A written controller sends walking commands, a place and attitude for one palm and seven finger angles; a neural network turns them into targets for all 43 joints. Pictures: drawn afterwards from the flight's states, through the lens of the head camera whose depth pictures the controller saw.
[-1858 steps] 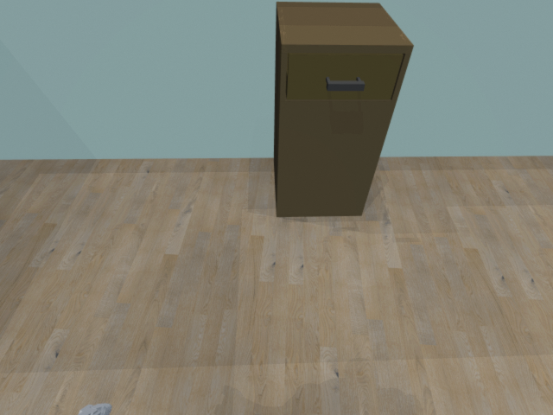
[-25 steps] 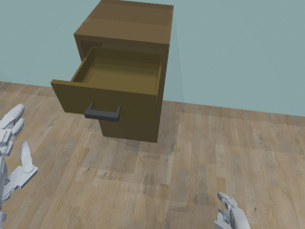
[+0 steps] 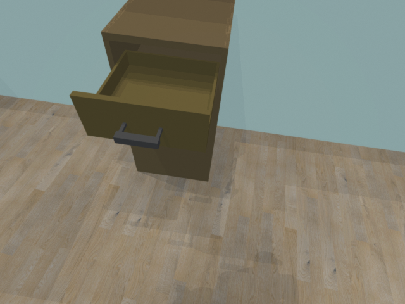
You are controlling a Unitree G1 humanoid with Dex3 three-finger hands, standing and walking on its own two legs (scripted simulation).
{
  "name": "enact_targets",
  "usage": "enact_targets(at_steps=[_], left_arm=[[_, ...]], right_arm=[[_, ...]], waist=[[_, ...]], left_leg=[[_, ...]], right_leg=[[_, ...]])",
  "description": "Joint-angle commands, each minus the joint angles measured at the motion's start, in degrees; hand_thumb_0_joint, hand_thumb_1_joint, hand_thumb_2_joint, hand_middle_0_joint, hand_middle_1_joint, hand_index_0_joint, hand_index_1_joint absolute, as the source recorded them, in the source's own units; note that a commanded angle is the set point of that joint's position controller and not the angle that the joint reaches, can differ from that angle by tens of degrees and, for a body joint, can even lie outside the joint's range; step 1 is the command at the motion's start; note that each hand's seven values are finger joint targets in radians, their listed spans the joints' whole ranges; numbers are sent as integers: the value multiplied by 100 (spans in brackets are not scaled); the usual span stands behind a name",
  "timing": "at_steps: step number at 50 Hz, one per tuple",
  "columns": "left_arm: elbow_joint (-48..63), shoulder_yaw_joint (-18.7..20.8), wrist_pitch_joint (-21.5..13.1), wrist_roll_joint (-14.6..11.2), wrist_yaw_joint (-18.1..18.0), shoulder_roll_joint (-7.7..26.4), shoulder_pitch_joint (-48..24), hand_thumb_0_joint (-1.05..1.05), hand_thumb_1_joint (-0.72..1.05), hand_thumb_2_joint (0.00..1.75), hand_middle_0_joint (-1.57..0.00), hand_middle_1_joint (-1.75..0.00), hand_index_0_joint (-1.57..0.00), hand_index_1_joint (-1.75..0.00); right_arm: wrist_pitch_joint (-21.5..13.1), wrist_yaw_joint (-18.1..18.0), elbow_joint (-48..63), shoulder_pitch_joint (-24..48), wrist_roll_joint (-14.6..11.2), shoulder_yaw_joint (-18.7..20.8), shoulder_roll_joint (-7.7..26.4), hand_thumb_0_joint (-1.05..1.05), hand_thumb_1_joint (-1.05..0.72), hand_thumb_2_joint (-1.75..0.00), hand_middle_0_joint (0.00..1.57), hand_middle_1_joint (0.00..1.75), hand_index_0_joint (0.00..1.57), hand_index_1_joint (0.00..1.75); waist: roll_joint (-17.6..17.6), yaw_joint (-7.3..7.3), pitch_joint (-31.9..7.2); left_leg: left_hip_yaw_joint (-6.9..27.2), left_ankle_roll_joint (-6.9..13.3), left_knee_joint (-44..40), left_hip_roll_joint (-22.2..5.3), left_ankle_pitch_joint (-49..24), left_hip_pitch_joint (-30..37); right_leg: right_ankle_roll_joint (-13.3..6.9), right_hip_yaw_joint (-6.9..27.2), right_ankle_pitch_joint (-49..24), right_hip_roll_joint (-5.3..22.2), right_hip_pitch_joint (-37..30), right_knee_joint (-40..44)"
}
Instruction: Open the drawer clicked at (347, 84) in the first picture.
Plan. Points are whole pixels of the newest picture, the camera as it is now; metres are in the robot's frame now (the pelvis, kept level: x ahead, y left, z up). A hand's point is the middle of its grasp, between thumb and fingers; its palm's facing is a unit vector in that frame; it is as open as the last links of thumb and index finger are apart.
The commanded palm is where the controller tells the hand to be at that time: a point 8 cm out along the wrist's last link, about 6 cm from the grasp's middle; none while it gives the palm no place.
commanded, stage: let the arm hang, fingers relaxed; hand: left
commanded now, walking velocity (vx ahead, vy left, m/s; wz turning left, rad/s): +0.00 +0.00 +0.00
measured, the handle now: (139, 134) +0.54 +0.20 -0.05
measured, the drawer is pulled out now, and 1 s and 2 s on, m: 0.29 0.29 0.29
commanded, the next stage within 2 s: look to check the result in 0.78 s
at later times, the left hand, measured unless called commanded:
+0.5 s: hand out of the picture -0.02 +0.16 -0.17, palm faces +0.02 -0.98 -0.19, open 7.4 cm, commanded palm none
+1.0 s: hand out of the picture -0.02 +0.15 -0.17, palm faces +0.04 -0.98 -0.17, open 7.4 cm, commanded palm none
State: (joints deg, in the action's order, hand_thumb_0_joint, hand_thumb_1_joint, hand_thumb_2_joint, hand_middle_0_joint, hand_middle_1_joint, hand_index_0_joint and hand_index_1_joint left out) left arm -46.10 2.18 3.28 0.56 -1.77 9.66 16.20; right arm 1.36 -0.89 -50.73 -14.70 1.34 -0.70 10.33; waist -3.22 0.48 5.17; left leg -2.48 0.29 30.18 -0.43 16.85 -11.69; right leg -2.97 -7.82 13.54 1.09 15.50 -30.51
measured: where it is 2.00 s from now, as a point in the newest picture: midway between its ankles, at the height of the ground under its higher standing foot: outside the picture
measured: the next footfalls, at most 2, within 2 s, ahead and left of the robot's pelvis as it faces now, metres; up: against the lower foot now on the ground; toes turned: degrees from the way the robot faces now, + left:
none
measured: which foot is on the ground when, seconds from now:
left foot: down 0.00-1.00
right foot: down 0.00-1.00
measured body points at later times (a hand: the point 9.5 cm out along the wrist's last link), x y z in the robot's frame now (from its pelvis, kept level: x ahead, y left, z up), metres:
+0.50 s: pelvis -0.02 -0.01 +0.01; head -0.01 -0.01 +0.46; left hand -0.02 +0.21 -0.15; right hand -0.07 -0.19 -0.16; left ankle -0.01 +0.12 -0.73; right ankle +0.04 -0.08 -0.73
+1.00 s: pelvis -0.01 -0.01 +0.01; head +0.00 -0.01 +0.46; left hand -0.02 +0.20 -0.15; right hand -0.06 -0.19 -0.16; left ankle -0.01 +0.12 -0.73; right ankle +0.04 -0.08 -0.73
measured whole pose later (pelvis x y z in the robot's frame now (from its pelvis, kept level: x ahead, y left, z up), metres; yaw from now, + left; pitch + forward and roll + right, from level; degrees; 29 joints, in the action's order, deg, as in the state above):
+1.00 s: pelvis -0.01 -0.01 +0.01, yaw -2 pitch -2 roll +0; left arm -64.9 1.8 0.3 0.5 -2.1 6.0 17.3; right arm 0.4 -2.7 -63.4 -21.8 1.2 0.5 4.4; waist 0.4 0.3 3.0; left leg -4.0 -0.2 24.5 -1.5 13.3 -9.6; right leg -3.7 -6.4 8.9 -0.6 13.6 -23.7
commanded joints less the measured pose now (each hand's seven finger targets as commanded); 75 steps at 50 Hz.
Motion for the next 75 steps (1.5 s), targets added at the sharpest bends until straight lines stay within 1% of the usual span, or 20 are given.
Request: enact_targets(at_steps=[1,4,7,8,9,12,17,24,29,30,34,37,38,40,46,51,54,60,64,75], left_arm=[[-217,133,-254,44,45,739,226,0,90,90,-20,-30,-20,-30],[-648,80,-285,26,57,712,209,0,90,90,-20,-30,-20,-30],[-974,54,-322,16,48,666,249,0,90,90,-20,-30,-20,-30],[-1077,33,-325,6,47,636,245,0,90,90,-20,-30,-20,-30],[-1148,32,-328,4,44,631,247,0,90,90,-20,-30,-20,-30],[-1358,10,-341,1,19,575,331,0,90,90,-20,-30,-20,-30],[-1588,-1,-328,2,-14,475,454,0,90,90,-20,-30,-20,-30],[-1671,26,-309,1,-29,377,462,0,90,90,-20,-30,-20,-30],[-1696,40,-316,4,-34,283,476,0,90,90,-20,-30,-20,-30],[-1717,32,-324,-4,-37,259,499,0,90,90,-20,-30,-20,-30],[-1741,34,-326,1,-38,209,505,0,90,90,-20,-30,-20,-30],[-1731,30,-332,6,-47,190,535,0,90,90,-20,-30,-20,-30],[-1725,34,-325,4,-44,176,502,0,90,90,-20,-30,-20,-30],[-1726,40,-331,3,-44,178,489,0,90,90,-20,-30,-20,-30],[-1735,42,-353,-2,-49,187,487,0,90,90,-20,-30,-20,-30],[-1736,40,-357,2,-53,178,480,0,90,90,-20,-30,-20,-30],[-1740,37,-361,0,-57,176,446,0,90,90,-20,-30,-20,-30],[-1754,27,-378,-10,-57,191,431,0,90,90,-20,-30,-20,-30],[-1766,27,-383,-10,-60,213,381,0,90,90,-20,-30,-20,-30],[-1797,25,-401,-19,-59,284,349,0,90,90,-20,-30,-20,-30]], right_arm=[[-95,-78,59,-73,-1,177,520,0,-90,-90,20,30,20,30],[-65,-92,-241,-451,-22,197,439,0,-90,-90,20,30,20,30],[-54,-106,-469,-721,-31,211,350,0,-90,-90,20,30,20,30],[-58,-107,-573,-833,-31,205,321,0,-90,-90,20,30,20,30],[-57,-108,-656,-908,-32,192,299,0,-90,-90,20,30,20,30],[-54,-116,-846,-1049,-37,184,222,0,-90,-90,20,30,20,30],[-25,-125,-1090,-1240,-27,153,71,0,-90,-90,20,30,20,30],[-50,-144,-1257,-1434,-5,127,-135,0,-90,-90,20,30,20,30],[-70,-166,-1273,-1487,-5,131,-235,0,-90,-90,20,30,20,30],[-73,-171,-1268,-1473,-8,134,-233,0,-90,-90,20,30,20,30],[-81,-183,-1270,-1496,-8,144,-263,0,-90,-90,20,30,20,30],[-81,-187,-1247,-1487,-19,158,-246,0,-90,-90,20,30,20,30],[-83,-188,-1253,-1513,-11,161,-258,0,-90,-90,20,30,20,30],[-87,-184,-1249,-1492,-14,161,-243,0,-90,-90,20,30,20,30],[-122,-190,-1254,-1427,-27,162,-228,0,-90,-90,20,30,20,30],[-106,-189,-1246,-1370,-32,169,-225,0,-90,-90,20,30,20,30],[-115,-189,-1270,-1346,-33,157,-227,0,-90,-90,20,30,20,30],[-136,-204,-1267,-1231,-42,156,-175,0,-90,-90,20,30,20,30],[-132,-200,-1278,-1201,-46,159,-153,0,-90,-90,20,30,20,30],[-126,-203,-1319,-1066,-47,161,-84,0,-90,-90,20,30,20,30]], waist=[[1457,-109,-264],[1075,-80,-261],[479,-44,-201],[429,-25,-209],[239,-22,-175],[137,-11,-5],[3,-9,273],[436,-24,246],[424,-40,244],[518,-46,228],[532,-38,242],[408,-35,265],[479,-21,243],[383,-21,252],[432,-24,85],[305,-8,176],[439,-12,169],[496,-15,66],[343,-11,86],[432,-20,49]], left_leg=[[577,179,-1047,-420,-64,-539],[572,200,-1121,-445,170,-459],[487,199,-1057,-447,56,-200],[475,214,-1068,-448,1,-182],[444,208,-1059,-438,-16,-174],[393,209,-1046,-434,-44,-20],[310,212,-1021,-403,108,-86],[317,218,-1142,-389,271,-401],[326,215,-1162,-394,258,-509],[310,204,-1139,-380,209,-476],[330,206,-1171,-408,219,-471],[344,206,-1153,-429,207,-370],[367,220,-1174,-425,236,-430],[340,204,-1159,-406,171,-408],[340,198,-1188,-447,-53,-267],[313,186,-1138,-419,-100,-238],[315,182,-1166,-438,-200,-214],[325,158,-1175,-479,-397,-104],[327,156,-1192,-489,-459,-56],[290,114,-1173,-487,-601,94]], right_leg=[[-50,898,-57,439,-806,1032],[-58,932,85,437,-813,1240],[-86,987,305,471,-597,1420],[-86,976,316,501,-596,1440],[-83,993,381,510,-570,1481],[-87,1047,604,488,-284,1585],[-56,1096,1000,466,15,1696],[-47,1062,838,440,-151,1540],[-54,1038,671,427,-244,1474],[-66,1072,647,432,-230,1472],[-59,1028,553,414,-226,1440],[-59,1031,602,388,-114,1447],[-52,1010,577,406,-179,1443],[-51,1038,554,410,-171,1433],[-54,984,228,425,-316,1352],[-47,1018,318,444,-263,1427],[-47,974,169,454,-332,1407],[-48,940,-172,439,-478,1338],[-44,916,-204,455,-524,1371],[-43,934,-392,476,-628,1428]])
